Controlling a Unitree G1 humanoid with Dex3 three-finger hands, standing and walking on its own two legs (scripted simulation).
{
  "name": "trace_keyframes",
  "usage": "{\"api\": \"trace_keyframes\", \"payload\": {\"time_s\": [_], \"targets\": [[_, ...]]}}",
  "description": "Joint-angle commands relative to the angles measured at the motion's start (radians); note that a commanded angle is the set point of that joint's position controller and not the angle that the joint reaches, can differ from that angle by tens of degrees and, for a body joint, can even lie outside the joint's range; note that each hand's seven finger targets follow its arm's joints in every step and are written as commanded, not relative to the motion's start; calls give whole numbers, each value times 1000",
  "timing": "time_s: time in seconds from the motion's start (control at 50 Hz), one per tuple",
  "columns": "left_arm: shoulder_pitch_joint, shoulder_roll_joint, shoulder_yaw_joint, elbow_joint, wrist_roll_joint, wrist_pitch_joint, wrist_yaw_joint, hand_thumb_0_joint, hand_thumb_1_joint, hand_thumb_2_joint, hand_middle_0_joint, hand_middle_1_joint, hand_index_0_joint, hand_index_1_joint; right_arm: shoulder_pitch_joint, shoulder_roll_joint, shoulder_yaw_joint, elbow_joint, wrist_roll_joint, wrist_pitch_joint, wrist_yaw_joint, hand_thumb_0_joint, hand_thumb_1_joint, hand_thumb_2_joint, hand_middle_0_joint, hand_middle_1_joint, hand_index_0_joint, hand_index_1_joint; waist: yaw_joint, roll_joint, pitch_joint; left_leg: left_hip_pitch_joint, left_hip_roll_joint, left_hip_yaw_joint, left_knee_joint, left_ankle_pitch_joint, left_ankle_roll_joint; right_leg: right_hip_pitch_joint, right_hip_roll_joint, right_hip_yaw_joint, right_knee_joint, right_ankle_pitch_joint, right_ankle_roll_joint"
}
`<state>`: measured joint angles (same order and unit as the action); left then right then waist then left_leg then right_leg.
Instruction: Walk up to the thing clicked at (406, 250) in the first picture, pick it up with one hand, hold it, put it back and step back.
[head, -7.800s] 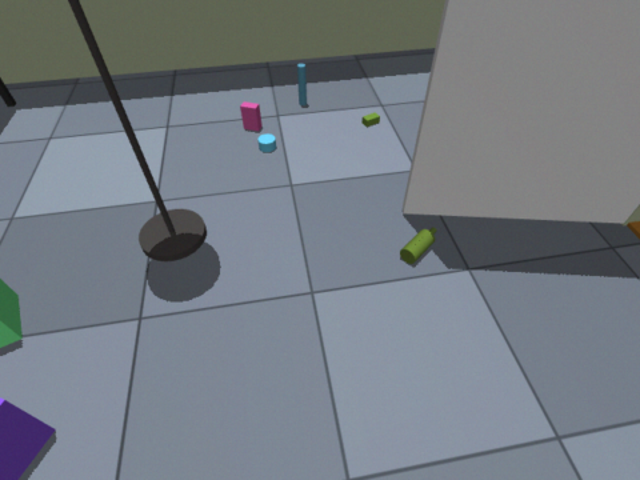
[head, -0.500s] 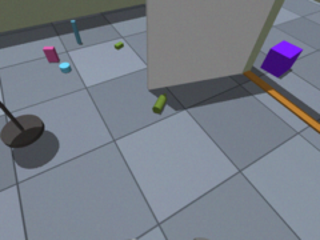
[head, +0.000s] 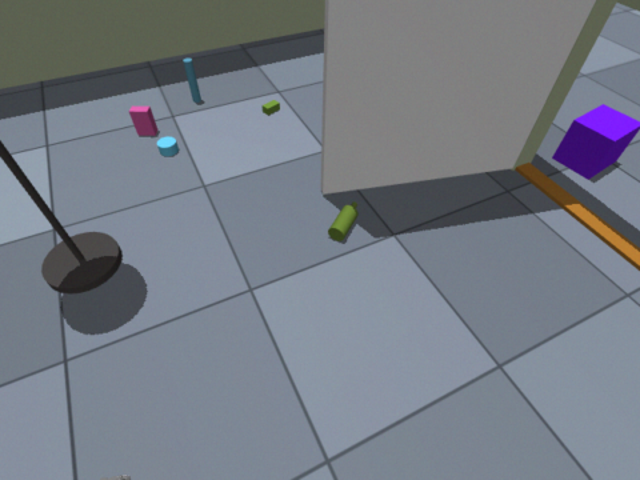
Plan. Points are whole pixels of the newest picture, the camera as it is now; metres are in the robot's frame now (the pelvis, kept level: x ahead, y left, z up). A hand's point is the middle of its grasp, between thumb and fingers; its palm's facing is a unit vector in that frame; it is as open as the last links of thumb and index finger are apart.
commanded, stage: walk up
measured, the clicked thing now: (345, 218) +1.21 -0.07 -0.73
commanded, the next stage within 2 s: stand in 0.12 s
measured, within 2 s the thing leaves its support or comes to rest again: neither
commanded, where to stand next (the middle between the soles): +0.06 -0.02 m, yaw -1 degrees
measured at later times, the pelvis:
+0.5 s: pelvis +0.00 -0.01 +0.01, yaw -2 degrees
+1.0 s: pelvis +0.00 -0.01 +0.01, yaw -3 degrees
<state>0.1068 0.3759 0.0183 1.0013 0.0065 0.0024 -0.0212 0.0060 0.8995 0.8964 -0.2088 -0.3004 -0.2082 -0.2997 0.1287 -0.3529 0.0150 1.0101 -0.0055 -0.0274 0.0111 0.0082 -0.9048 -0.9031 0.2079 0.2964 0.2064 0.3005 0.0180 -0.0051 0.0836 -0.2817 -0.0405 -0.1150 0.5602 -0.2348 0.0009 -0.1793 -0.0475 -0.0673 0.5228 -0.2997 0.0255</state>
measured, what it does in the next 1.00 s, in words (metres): stands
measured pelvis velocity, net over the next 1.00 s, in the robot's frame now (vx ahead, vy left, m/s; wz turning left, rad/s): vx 0.00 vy -0.01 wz -0.05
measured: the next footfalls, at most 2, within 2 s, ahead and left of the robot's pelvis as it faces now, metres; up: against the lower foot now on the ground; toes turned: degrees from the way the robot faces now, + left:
none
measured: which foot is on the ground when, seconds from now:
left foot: down 0.00-1.00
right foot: down 0.00-1.00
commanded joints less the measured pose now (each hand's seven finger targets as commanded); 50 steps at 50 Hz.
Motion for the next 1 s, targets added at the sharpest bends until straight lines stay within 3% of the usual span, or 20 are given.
{"api": "trace_keyframes", "payload": {"time_s": [0.0,0.08,0.12,0.2,0.32,0.38,0.44,0.48,0.6,0.64,0.68,0.78,0.8,0.88,0.98], "targets": [[-47,204,50,-33,-7,-22,17,0,900,900,-200,-300,-200,-300,-49,-234,-54,-42,5,-27,-22,0,-900,-900,200,300,200,300,7,50,-124,8,124,-134,-157,190,47,89,-72,79,-118,52,-68],[-69,207,53,-14,-5,-23,16,0,900,900,-200,-300,-200,-300,-54,-227,-52,-21,7,-23,-24,0,-900,-900,200,300,200,300,0,25,-139,33,110,-100,-145,248,34,113,-88,82,-157,101,-68],[-56,193,36,30,-4,-28,16,0,900,900,-200,-300,-200,-300,-77,-212,-54,-4,-3,-17,-21,0,-900,-900,200,300,200,300,-11,42,-115,93,127,-96,-184,193,21,56,-88,117,-202,61,-56],[-81,206,32,47,0,-38,20,0,900,900,-200,-300,-200,-300,-86,-209,-58,19,-2,-7,-16,0,-900,-900,200,300,200,300,-18,5,-96,95,127,-74,-207,186,18,72,-97,128,-237,91,-50],[-64,201,28,75,-1,-43,24,0,900,900,-200,-300,-200,-300,-104,-211,-61,40,1,-10,-15,0,-900,-900,200,300,200,300,-9,6,-120,128,141,-58,-229,262,17,112,-94,121,-237,187,-41],[-63,199,27,83,-1,-39,23,0,900,900,-200,-300,-200,-300,-94,-215,-61,53,0,-5,-16,0,-900,-900,200,300,200,300,-14,15,-105,109,139,-56,-251,181,16,101,-89,125,-253,113,-42],[-59,201,27,83,1,-42,24,0,900,900,-200,-300,-200,-300,-99,-211,-61,55,1,-7,-15,0,-900,-900,200,300,200,300,-13,5,-132,140,142,-49,-246,232,16,111,-94,126,-251,168,-42],[-56,204,28,86,0,-39,24,0,900,900,-200,-300,-200,-300,-98,-214,-61,62,2,-8,-17,0,-900,-900,200,300,200,300,-13,17,-124,151,145,-49,-252,223,14,98,-91,127,-249,151,-44],[-45,200,25,89,5,-32,22,0,900,900,-200,-300,-200,-300,-83,-218,-63,73,-2,2,-13,0,-900,-900,200,300,200,300,-16,22,-60,84,138,-64,-299,18,12,49,-79,127,-268,-8,-45],[-33,200,24,86,6,-32,21,0,900,900,-200,-300,-200,-300,-74,-214,-62,75,-1,3,-11,0,-900,-900,200,300,200,300,-16,14,-50,87,131,-59,-292,0,13,27,-82,141,-283,-48,-45],[-45,206,25,77,5,-34,23,0,900,900,-200,-300,-200,-300,-76,-206,-62,70,-1,0,-11,0,-900,-900,200,300,200,300,-16,-3,-83,107,135,-55,-280,78,12,49,-88,141,-271,12,-49],[-32,200,24,77,-1,-34,21,0,900,900,-200,-300,-200,-300,-68,-215,-61,79,-3,-7,-14,0,-900,-900,200,300,200,300,-14,23,-98,113,143,-57,-283,126,13,73,-84,136,-248,85,-48],[-33,197,22,73,0,-35,22,0,900,900,-200,-300,-200,-300,-71,-208,-59,76,-2,-6,-14,0,-900,-900,200,300,200,300,-11,18,-113,118,145,-51,-272,195,13,91,-86,130,-245,125,-47],[-28,201,23,75,-1,-35,24,0,900,900,-200,-300,-200,-300,-67,-208,-56,81,2,-8,-17,0,-900,-900,200,300,200,300,-12,4,-137,148,148,-41,-253,282,13,109,-88,126,-235,204,-43],[-29,193,21,75,-3,-30,23,0,900,900,-200,-300,-200,-300,-58,-216,-53,90,1,-4,-19,0,-900,-900,200,300,200,300,-17,25,-101,132,147,-42,-273,188,9,83,-83,130,-251,131,-44]]}}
